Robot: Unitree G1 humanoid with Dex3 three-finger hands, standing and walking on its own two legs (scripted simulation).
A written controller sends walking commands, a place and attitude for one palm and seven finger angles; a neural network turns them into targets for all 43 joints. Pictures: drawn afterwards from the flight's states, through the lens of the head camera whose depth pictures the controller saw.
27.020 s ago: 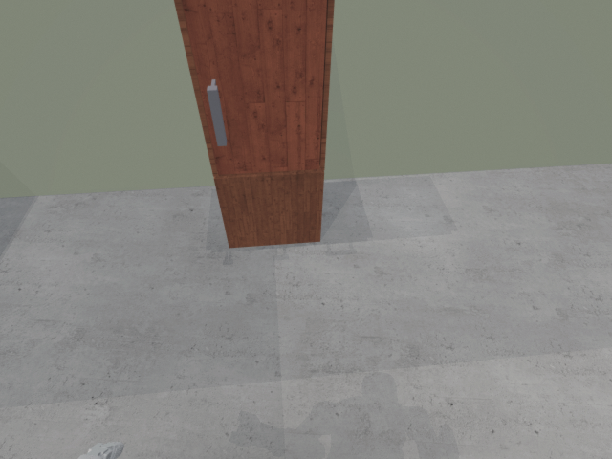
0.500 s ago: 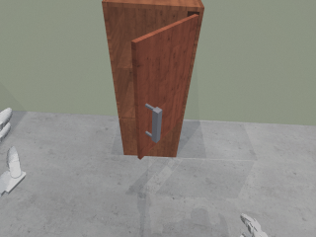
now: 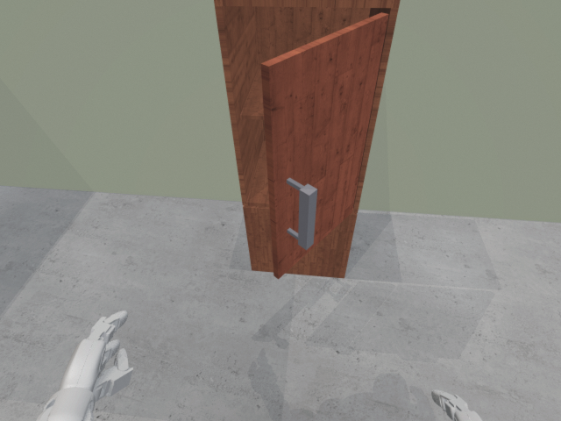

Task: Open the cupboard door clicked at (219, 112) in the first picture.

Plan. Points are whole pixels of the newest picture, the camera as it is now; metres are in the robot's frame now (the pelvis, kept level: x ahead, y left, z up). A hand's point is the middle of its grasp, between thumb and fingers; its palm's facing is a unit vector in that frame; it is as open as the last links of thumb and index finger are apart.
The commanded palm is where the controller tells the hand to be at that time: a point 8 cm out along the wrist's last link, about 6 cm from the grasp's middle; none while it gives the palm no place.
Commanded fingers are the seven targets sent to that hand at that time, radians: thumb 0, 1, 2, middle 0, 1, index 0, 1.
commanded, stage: let the arm hang, fingers relaxed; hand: left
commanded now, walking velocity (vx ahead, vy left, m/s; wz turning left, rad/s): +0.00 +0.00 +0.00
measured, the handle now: (299, 214) +0.57 +0.00 -0.08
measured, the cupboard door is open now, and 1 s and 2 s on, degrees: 53 53 53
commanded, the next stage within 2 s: look to check the result in 0.94 s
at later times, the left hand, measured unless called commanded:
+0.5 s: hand out of the picture -0.09 +0.16 -0.15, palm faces +0.05 -0.97 -0.22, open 7.4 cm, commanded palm none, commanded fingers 0.00 0.90 0.90 -0.20 -0.30 -0.20 -0.30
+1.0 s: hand out of the picture +0.02 +0.11 -0.17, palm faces +0.07 -0.98 -0.17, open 7.4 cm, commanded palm none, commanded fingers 0.00 0.90 0.90 -0.20 -0.30 -0.20 -0.30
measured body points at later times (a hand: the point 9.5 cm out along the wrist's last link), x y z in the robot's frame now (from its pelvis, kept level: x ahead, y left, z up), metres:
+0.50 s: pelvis +0.01 -0.01 +0.01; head +0.03 -0.02 +0.46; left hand -0.09 +0.22 -0.14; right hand +0.00 -0.23 -0.15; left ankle +0.10 +0.09 -0.72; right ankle -0.06 -0.10 -0.72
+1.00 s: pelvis +0.03 -0.04 +0.01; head +0.04 -0.04 +0.46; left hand +0.02 +0.16 -0.15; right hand +0.01 -0.25 -0.15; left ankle +0.10 +0.09 -0.72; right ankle -0.06 -0.10 -0.72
